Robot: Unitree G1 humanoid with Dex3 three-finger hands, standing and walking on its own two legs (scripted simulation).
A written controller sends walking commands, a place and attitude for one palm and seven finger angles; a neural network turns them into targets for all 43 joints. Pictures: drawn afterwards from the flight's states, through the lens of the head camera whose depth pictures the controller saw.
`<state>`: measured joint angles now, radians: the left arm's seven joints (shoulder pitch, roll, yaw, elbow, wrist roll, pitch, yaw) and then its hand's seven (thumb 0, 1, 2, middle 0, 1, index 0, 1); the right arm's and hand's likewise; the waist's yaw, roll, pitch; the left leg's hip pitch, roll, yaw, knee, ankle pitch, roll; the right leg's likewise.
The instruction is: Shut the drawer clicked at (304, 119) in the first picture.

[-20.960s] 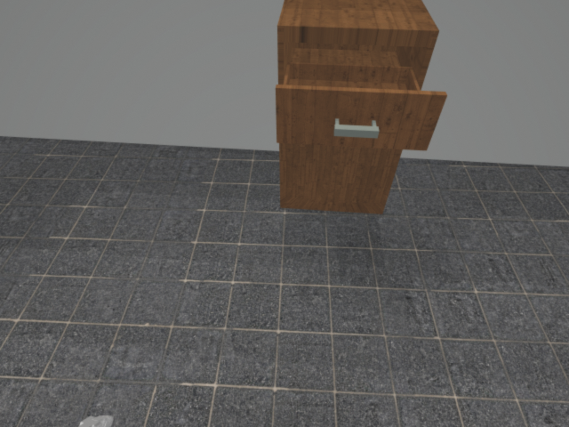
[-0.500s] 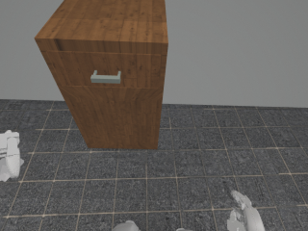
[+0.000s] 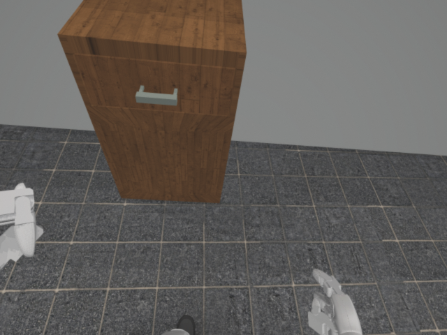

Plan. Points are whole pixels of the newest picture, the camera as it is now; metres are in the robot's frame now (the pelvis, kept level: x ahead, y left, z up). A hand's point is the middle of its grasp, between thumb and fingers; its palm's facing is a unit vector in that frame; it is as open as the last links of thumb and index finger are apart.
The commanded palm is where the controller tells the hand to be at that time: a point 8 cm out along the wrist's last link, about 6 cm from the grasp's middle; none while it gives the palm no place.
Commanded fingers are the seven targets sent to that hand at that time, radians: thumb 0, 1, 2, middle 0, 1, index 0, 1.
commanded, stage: stop stepping back and stand still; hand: left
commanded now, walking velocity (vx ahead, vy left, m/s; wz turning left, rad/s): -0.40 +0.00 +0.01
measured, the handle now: (157, 94) +0.75 +0.26 -0.07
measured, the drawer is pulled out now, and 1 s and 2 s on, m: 0.00 0.00 0.00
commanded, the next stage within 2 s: let the arm hang, fingers relaxed in 0.84 s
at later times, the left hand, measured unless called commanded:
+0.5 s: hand (42, 313) +0.12 +0.20 +0.16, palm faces +0.27 -0.84 -0.47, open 3.3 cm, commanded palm +0.06 +0.26 +0.18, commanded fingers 0.00 0.90 0.90 -1.40 -1.60 -1.40 -1.60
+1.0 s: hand (53, 319) +0.12 +0.22 +0.10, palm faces +0.24 -0.85 -0.47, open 3.2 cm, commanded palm none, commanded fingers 0.00 0.90 0.90 -1.24 -1.43 -1.24 -1.43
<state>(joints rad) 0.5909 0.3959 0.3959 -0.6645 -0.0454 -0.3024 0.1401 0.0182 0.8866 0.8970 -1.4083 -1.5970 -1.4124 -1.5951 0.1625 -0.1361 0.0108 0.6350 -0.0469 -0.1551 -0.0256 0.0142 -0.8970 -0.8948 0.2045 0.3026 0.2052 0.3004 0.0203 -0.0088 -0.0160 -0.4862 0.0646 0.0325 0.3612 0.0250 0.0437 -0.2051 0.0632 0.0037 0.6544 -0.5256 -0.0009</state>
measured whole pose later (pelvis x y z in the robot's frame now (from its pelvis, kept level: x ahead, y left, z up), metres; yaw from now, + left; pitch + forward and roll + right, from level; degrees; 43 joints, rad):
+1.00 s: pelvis -0.08 -0.01 -0.01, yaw -1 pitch +0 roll -2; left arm 0.51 0.38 0.24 -0.31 0.01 -0.19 0.07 0.01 0.89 0.90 -1.40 -1.59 -1.41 -1.59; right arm 0.18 -0.23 0.00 0.71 0.00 -0.12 -0.01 0.01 -0.90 -0.89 0.21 0.30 0.21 0.30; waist 0.02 0.04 -0.02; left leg -0.41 -0.01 -0.02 0.56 -0.15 0.03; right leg -0.15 0.03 -0.02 0.52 -0.36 0.00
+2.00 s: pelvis -0.07 -0.03 +0.00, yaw -1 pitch -2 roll +0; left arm 0.34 0.09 0.01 1.11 0.01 -0.01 0.04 0.00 0.90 0.90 -0.20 -0.30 -0.21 -0.30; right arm 0.31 -0.11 -0.02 1.14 -0.02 0.01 -0.03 0.01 -0.91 -0.90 0.20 0.30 0.20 0.30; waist -0.02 0.00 0.04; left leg -0.30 -0.02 -0.02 0.47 -0.14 0.01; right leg -0.05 0.02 -0.02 0.46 -0.37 -0.03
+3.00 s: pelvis -0.05 -0.04 +0.00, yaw -2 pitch -2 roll +0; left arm 0.33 0.12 0.01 1.12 0.01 -0.01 0.04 0.01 0.91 0.90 -0.20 -0.30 -0.20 -0.29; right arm 0.27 -0.13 -0.01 1.15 -0.01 0.01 -0.04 0.01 -0.91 -0.90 0.20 0.30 0.20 0.30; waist -0.01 0.00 0.06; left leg -0.26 -0.02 -0.01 0.46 -0.16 0.01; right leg -0.01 0.02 -0.01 0.41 -0.37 -0.03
